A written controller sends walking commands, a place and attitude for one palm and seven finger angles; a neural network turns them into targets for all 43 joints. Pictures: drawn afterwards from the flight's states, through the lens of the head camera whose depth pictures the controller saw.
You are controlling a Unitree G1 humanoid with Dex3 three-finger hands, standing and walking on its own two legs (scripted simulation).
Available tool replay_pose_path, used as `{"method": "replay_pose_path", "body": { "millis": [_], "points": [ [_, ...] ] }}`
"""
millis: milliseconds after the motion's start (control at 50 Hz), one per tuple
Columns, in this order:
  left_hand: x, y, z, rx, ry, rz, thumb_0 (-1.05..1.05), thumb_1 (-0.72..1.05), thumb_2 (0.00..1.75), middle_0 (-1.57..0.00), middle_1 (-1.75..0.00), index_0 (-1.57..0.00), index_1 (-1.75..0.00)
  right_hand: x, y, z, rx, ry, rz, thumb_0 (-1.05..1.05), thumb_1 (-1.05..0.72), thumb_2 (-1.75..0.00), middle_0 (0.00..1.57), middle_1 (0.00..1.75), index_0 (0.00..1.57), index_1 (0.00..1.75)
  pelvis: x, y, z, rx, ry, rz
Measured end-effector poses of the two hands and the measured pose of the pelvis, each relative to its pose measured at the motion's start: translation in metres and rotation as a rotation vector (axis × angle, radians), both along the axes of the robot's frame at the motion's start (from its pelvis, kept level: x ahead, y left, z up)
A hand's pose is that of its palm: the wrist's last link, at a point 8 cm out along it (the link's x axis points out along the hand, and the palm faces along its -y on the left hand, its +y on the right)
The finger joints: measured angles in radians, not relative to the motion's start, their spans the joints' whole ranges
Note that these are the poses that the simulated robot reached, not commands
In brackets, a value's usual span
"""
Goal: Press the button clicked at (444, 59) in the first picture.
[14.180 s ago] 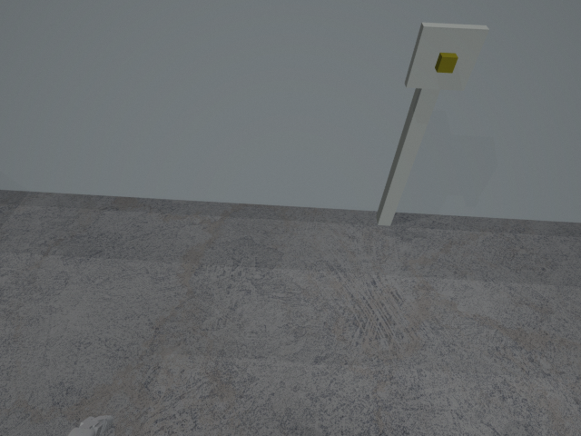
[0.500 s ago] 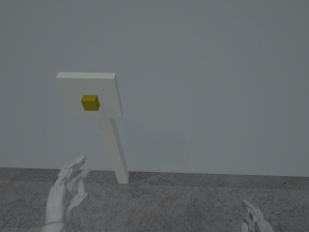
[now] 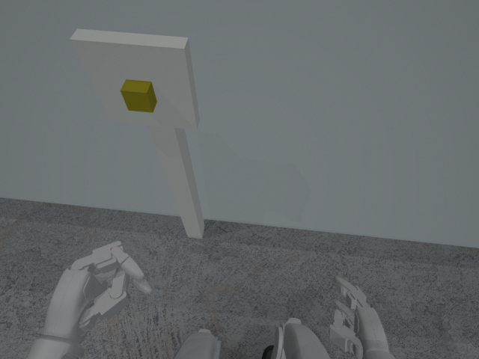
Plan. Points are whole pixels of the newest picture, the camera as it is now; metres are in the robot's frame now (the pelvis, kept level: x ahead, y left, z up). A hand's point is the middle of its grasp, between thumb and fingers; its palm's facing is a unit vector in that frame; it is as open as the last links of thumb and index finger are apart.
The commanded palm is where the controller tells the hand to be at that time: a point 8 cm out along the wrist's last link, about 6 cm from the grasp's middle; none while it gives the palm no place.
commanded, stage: raise the hand and make a fist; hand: left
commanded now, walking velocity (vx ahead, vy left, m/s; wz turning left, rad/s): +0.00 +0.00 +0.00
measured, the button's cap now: (140, 95) +0.52 +0.22 +0.11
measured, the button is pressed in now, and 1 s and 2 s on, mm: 0 0 0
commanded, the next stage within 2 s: aim a knuckle at the button in 1.26 s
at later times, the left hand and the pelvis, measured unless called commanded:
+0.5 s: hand (93, 272) +0.22 +0.21 +0.08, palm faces +0.01 -1.00 -0.06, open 3.1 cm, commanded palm +0.20 +0.27 +0.09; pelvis +0.02 +0.02 +0.02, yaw +0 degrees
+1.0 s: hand (83, 240) +0.26 +0.23 +0.10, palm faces +0.00 -1.00 -0.05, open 3.1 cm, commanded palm +0.23 +0.28 +0.11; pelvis +0.02 +0.02 +0.04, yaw +0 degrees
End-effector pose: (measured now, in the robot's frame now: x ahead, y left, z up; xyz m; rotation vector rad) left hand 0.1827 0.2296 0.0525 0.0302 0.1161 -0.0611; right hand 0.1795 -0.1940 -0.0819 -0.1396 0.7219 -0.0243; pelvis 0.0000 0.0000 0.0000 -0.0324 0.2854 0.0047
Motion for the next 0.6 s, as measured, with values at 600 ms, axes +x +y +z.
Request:
{"method": "replay_pose_path", "body": {
  "millis": [600],
  "points": [
    [0.023,0.041,0.037,0.032,-0.050,0.066,0.02,0.90,0.90,-1.30,-1.50,-1.29,-1.50,0.020,0.001,0.057,-0.091,-0.119,-0.001,0.01,-0.90,-0.90,0.20,0.30,0.20,0.30,0.018,0.025,0.028,-0.015,-0.053,0.003]
  ]
}}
